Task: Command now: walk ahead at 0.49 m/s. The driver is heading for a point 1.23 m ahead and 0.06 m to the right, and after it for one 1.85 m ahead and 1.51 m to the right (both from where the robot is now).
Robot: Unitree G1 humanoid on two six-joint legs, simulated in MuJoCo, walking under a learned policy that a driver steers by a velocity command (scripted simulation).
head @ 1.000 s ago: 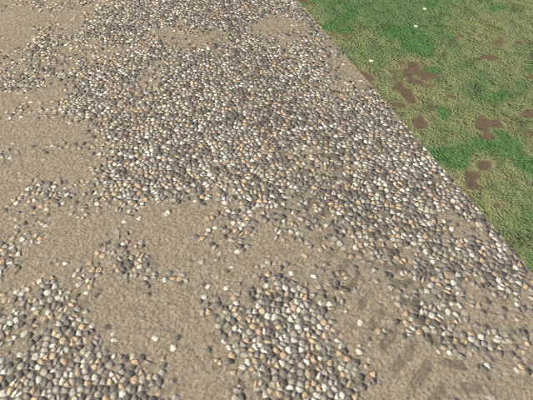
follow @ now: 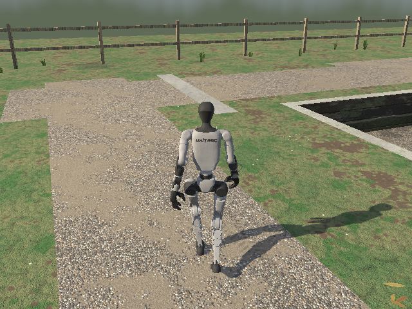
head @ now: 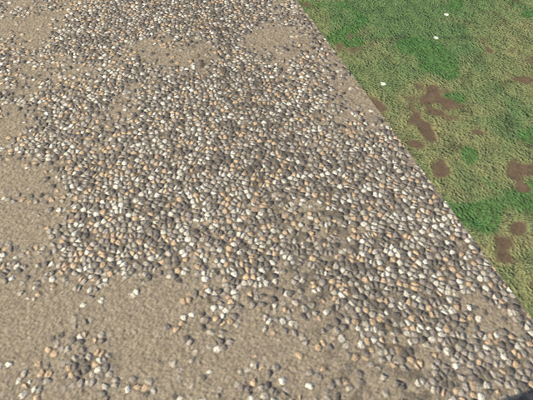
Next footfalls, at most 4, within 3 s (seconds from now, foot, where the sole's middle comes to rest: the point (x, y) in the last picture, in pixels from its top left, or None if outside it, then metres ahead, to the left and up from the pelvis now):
0.52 right None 0.45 -0.12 -0.75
1.08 left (269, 286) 0.74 0.06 -0.75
1.64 right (328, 200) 1.05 -0.12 -0.75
2.14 left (277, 147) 1.27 0.04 -0.75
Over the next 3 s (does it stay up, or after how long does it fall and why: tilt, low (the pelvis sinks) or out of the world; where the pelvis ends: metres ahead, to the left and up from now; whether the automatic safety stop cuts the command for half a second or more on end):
stays up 1.11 -0.04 0.03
